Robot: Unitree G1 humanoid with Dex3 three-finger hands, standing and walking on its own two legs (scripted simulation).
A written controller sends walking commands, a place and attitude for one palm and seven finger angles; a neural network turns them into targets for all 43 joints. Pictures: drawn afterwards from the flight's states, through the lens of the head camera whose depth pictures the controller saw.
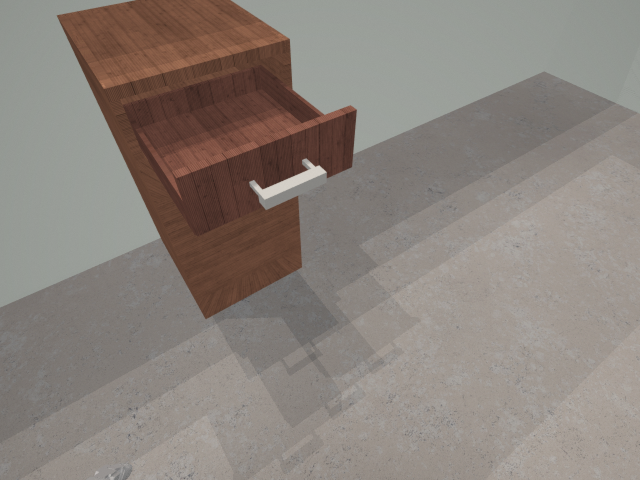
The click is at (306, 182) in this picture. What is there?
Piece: drawer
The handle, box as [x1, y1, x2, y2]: [249, 158, 326, 209]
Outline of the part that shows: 326,172 320,166 315,167 306,158 302,160 302,163 308,169 304,172 262,190 253,180 249,183 258,195 261,204 267,209 326,182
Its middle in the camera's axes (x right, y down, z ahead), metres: -0.06 -0.11 +0.71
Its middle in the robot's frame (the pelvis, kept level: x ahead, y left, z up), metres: +0.61 +0.10 +0.01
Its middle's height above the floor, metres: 0.77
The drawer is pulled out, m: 0.28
